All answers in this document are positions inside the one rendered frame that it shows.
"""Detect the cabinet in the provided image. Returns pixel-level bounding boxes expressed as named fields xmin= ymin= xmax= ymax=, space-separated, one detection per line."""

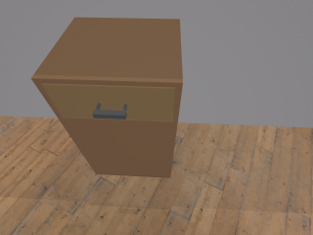
xmin=31 ymin=17 xmax=183 ymax=178

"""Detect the handle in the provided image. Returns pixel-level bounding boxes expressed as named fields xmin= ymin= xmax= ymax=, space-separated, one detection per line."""
xmin=92 ymin=103 xmax=127 ymax=119

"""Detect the drawer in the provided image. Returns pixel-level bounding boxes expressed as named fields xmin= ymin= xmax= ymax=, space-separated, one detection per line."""
xmin=42 ymin=83 xmax=175 ymax=121

